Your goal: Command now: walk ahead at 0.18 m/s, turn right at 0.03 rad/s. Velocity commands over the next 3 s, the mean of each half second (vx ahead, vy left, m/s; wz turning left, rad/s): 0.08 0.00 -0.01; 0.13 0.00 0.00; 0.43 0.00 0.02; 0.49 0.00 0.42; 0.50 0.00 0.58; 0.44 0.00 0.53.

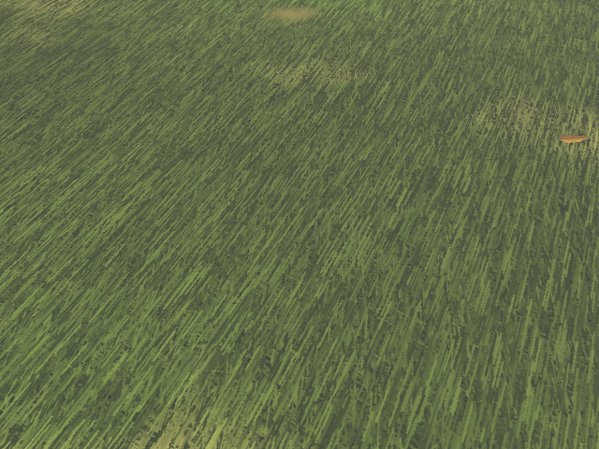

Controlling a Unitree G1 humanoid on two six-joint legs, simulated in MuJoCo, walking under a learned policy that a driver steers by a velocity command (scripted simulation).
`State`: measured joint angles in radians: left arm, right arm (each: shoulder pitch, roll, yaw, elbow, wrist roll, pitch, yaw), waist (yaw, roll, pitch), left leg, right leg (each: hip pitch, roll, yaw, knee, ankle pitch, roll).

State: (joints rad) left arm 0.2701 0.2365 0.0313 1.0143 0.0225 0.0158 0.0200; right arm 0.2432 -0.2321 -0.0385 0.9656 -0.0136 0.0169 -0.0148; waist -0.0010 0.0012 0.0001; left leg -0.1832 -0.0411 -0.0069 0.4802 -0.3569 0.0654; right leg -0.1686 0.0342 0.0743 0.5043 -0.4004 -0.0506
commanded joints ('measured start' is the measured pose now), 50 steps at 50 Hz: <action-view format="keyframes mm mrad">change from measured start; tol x8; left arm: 1 -28 55 6 -41 -1 -35 1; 6 91 134 17 10 -8 -51 17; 38 27 48 -17 117 -11 -10 35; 47 -117 24 -13 -24 13 -69 -13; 50 -10 13 -7 -14 -7 -93 -30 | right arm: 1 -8 -114 -29 -31 -1 -21 0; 36 36 -48 16 143 4 -14 -37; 46 247 -126 -26 173 -9 -30 -12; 50 133 -116 -31 129 -2 -50 -1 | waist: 1 -7 32 113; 6 22 -152 123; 13 -5 -10 -29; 37 0 -2 31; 46 -78 142 213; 50 16 119 175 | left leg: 1 -9 168 -257 -191 -219 91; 6 -198 0 6 111 19 -8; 8 -113 36 -7 46 68 -15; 12 165 108 -69 -19 594 -13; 15 172 126 -73 -26 653 -9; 36 123 126 -83 -125 461 -17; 41 -1 83 -135 -109 -301 58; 43 -10 143 -269 -151 -439 115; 47 80 347 -563 -323 -349 236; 50 -33 282 -381 -276 -172 165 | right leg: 1 -156 -22 41 -69 -31 -39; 4 -28 -73 157 -175 -29 -77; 6 52 -234 338 -229 213 -136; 8 60 -244 274 -169 579 -133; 11 68 -117 90 -67 790 -35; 15 83 -87 53 -83 652 -5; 36 82 -106 54 -169 476 6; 42 -174 -35 80 -71 -296 -75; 47 -365 -25 -72 237 -84 -45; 50 -162 -41 -98 90 -16 -48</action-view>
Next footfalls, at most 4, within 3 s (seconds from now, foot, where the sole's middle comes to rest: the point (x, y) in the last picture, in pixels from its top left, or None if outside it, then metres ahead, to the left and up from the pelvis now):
1.04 right None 0.10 -0.12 -0.78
1.50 left None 0.45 0.02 -0.78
2.04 right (355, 355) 0.79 -0.10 -0.78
2.58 left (234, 313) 0.92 0.21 -0.78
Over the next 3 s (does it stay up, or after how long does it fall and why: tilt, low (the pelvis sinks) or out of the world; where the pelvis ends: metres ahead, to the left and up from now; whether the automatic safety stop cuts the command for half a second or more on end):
stays up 0.99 0.21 0.00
